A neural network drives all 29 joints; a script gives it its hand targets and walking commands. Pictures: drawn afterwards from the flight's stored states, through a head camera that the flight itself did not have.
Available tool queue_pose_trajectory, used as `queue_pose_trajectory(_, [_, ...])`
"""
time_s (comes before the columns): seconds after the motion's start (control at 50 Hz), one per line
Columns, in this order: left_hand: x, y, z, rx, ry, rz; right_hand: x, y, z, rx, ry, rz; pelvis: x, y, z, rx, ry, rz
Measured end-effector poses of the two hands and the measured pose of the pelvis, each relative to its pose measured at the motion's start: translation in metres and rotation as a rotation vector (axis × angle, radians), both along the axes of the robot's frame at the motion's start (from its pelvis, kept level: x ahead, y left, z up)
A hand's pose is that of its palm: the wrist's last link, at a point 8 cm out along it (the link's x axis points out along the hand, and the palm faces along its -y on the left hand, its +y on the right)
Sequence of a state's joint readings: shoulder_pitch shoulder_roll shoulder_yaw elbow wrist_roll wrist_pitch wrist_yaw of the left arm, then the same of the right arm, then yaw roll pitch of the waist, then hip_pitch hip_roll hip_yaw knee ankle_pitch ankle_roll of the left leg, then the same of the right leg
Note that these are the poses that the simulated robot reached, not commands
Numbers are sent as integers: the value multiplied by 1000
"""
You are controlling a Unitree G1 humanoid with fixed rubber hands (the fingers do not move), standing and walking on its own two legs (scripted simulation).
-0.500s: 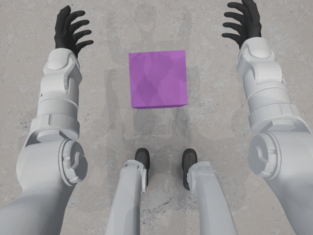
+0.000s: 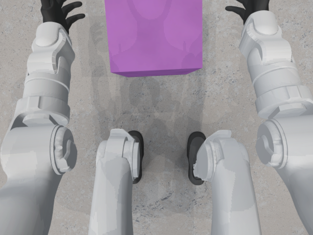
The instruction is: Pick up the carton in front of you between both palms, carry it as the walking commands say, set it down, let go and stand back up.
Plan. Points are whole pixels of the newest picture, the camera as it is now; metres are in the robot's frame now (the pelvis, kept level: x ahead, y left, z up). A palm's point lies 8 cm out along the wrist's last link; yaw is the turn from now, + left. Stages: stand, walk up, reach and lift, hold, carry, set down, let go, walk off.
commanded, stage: reach and lift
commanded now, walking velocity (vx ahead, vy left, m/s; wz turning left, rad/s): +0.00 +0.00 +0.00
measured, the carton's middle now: (155, 37) +0.55 +0.05 -0.32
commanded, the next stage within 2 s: none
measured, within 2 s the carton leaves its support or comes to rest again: leaves its support in 1.20 s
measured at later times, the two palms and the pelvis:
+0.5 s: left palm (86, 32) +0.54 +0.22 -0.26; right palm (228, 26) +0.56 -0.14 -0.26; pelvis -0.01 +0.01 -0.09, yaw +0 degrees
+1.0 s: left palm (93, 31) +0.54 +0.20 -0.25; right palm (218, 25) +0.56 -0.11 -0.25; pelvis -0.02 +0.00 -0.08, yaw +0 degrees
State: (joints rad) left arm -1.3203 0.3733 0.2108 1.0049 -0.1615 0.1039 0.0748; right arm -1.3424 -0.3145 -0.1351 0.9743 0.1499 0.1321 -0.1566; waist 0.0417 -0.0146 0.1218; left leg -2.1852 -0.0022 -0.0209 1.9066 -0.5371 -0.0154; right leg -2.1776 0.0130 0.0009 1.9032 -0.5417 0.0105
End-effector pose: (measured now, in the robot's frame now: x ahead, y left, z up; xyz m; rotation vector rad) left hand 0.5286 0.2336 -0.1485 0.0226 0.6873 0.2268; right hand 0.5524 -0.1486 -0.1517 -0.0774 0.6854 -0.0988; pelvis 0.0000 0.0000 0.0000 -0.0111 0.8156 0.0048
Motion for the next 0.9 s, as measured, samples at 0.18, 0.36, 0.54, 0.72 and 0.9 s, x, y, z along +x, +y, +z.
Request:
queue_pose_trajectory(0.18, [3, -8, -59, -11, 35, -5, 1, 6, -57, 10, 33, -1, -17, 2, -51, 0, -118, -2])
queue_pose_trajectory(0.36, [4, -9, -110, -8, 56, -20, 2, 8, -108, 11, 51, 5, -17, 6, -79, 0, -184, -3])
queue_pose_trajectory(0.54, [12, -18, -106, -15, 22, -29, 6, 10, -106, 10, 16, 21, -11, 7, -87, 1, -205, 1])
queue_pose_trajectory(0.72, [5, -22, -100, -23, 44, -39, 3, 20, -97, 23, 38, 40, -12, 3, -80, 4, -178, 2])
queue_pose_trajectory(0.9, [9, -39, -101, -30, 37, -60, 2, 40, -100, 38, 31, 53, -17, 3, -77, 4, -205, 1])
